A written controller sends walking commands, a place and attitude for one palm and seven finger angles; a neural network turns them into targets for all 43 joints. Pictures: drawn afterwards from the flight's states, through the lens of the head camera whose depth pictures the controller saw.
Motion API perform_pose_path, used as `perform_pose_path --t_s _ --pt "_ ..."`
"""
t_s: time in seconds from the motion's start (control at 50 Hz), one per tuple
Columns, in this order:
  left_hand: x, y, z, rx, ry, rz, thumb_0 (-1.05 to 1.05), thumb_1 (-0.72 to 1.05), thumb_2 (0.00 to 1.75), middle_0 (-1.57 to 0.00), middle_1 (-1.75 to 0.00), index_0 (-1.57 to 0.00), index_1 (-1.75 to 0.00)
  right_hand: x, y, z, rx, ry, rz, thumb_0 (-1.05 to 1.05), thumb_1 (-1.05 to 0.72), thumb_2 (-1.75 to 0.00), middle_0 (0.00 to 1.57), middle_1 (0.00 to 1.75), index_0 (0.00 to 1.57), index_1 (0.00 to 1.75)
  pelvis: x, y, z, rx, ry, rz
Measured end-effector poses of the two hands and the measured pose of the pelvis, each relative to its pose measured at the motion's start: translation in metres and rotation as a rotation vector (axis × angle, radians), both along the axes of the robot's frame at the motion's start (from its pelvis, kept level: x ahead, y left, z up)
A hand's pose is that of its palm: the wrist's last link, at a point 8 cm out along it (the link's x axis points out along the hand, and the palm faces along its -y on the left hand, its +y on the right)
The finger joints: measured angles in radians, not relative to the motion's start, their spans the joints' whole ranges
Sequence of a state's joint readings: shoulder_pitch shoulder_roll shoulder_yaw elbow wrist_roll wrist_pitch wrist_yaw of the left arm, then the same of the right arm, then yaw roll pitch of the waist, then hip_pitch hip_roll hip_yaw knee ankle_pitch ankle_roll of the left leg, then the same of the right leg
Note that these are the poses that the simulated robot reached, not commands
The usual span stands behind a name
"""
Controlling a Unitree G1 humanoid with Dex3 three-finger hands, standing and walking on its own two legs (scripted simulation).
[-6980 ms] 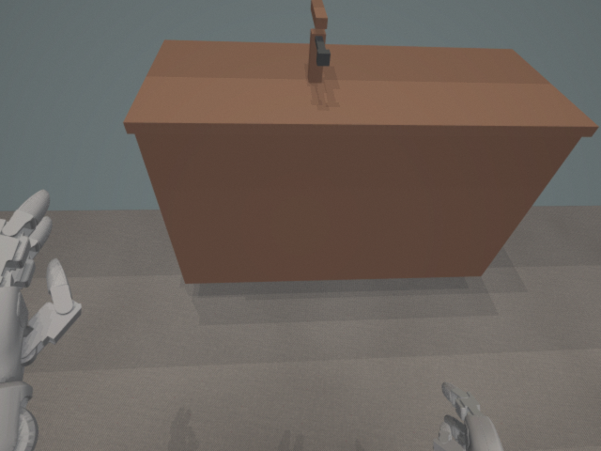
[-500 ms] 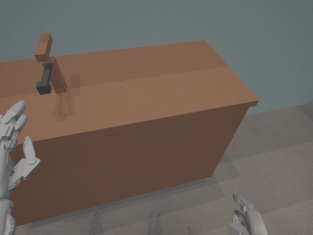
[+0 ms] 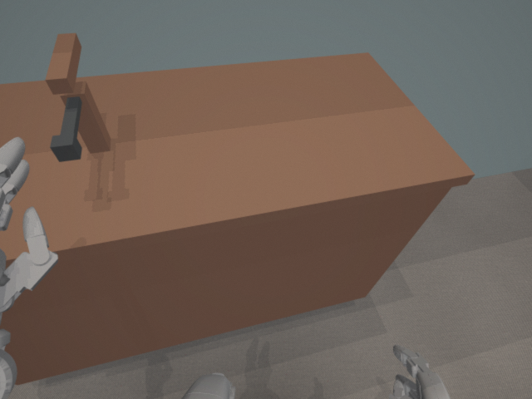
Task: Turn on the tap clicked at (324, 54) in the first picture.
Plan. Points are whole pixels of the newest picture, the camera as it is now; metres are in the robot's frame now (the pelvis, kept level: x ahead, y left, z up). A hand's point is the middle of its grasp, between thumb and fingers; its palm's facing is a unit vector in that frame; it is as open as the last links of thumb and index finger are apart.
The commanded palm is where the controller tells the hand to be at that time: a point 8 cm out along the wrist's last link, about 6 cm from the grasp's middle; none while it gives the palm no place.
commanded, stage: shuffle to correct the standing spot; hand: left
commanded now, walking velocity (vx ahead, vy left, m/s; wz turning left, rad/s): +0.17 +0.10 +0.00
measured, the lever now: (66, 147) +0.40 +0.33 +0.14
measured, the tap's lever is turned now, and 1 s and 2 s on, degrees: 0 0 3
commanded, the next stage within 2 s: come to a stop and stand still in 0.24 s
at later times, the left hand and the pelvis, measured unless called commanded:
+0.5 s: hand (42, 200) +0.28 +0.29 +0.18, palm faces +0.43 -0.79 -0.43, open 7.4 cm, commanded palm +0.23 +0.31 +0.19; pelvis +0.06 +0.03 +0.01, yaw -1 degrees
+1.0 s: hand (3, 163) +0.30 +0.32 +0.21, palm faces +0.49 -0.76 -0.43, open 7.4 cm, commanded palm +0.23 +0.31 +0.19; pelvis +0.06 +0.04 +0.01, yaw -3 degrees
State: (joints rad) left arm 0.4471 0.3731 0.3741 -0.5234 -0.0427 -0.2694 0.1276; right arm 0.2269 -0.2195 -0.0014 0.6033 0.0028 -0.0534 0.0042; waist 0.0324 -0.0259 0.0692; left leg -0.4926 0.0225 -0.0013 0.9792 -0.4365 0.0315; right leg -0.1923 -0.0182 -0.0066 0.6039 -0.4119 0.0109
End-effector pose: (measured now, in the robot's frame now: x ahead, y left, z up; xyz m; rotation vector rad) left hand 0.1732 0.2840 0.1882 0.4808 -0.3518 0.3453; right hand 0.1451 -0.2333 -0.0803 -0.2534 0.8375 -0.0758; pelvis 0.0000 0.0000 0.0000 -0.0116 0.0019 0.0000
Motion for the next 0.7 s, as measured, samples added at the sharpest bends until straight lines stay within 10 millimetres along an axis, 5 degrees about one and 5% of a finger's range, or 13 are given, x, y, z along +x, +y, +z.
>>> perform_pose_path --t_s 0.16,0.28,0.42,0.54,0.7 --pt "0.038 0.029 -0.002 0.031 -0.041 -0.011 0.01 0.89 0.90 -0.21 -0.30 -0.21 -0.30 0.027 0.033 -0.010 0.025 -0.088 -0.073 0.02 -0.90 -0.90 0.20 0.30 0.20 0.30 0.015 0.028 -0.014 0.039 -0.055 -0.028" --pt "0.052 0.013 0.021 0.075 -0.040 -0.063 0.02 0.89 0.90 -0.21 -0.30 -0.21 -0.30 0.036 0.057 -0.004 0.125 -0.128 -0.054 0.02 -0.90 -0.90 0.20 0.30 0.20 0.30 0.027 0.028 -0.004 0.038 -0.020 -0.032" --pt "0.053 0.018 0.018 0.084 0.037 -0.004 0.01 0.89 0.90 -0.22 -0.30 -0.22 -0.30 0.044 0.045 -0.019 0.100 -0.038 -0.036 0.01 -0.90 -0.90 0.20 0.30 0.20 0.30 0.052 0.029 0.000 0.024 -0.016 -0.010" --pt "0.070 0.044 -0.001 -0.025 0.089 0.089 0.01 0.89 0.90 -0.21 -0.30 -0.22 -0.30 0.058 0.031 -0.001 0.002 -0.026 -0.040 0.02 -0.90 -0.90 0.20 0.30 0.20 0.30 0.069 0.039 0.011 0.042 -0.028 -0.020" --pt "0.097 0.039 0.006 -0.048 -0.045 -0.041 0.02 0.89 0.90 -0.21 -0.30 -0.21 -0.30 0.098 0.049 0.026 -0.032 -0.186 -0.058 0.02 -0.91 -0.90 0.20 0.30 0.20 0.30 0.073 0.050 0.003 0.043 -0.057 -0.031"
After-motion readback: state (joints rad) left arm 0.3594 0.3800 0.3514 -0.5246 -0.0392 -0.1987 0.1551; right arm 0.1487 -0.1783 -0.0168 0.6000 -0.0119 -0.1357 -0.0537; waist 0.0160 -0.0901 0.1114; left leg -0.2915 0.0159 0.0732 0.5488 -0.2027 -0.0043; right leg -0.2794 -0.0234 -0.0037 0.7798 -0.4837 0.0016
